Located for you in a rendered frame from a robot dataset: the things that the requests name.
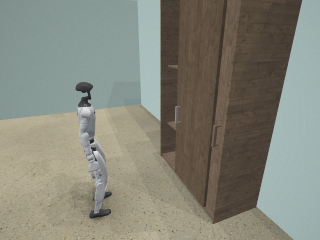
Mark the wardrobe door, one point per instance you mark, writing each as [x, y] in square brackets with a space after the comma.
[222, 95]
[201, 35]

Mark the handle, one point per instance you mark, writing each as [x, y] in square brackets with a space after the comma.
[214, 136]
[176, 114]

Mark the right robot hand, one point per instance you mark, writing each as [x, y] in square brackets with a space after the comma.
[93, 166]

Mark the right robot foot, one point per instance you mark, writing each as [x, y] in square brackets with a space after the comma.
[101, 213]

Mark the robot right upper arm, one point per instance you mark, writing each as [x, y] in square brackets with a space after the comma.
[85, 116]

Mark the robot right forearm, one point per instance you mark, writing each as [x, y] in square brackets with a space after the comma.
[85, 143]

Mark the robot left thigh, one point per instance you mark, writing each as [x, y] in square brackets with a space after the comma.
[100, 150]

